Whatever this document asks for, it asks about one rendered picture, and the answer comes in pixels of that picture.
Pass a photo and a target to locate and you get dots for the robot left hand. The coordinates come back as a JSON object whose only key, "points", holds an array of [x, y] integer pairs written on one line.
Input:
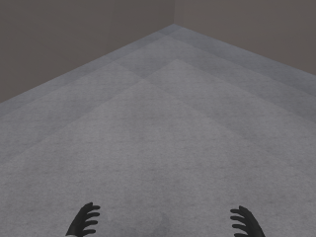
{"points": [[79, 222]]}

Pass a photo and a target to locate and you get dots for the robot right hand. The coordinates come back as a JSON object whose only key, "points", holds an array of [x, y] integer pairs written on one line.
{"points": [[252, 228]]}

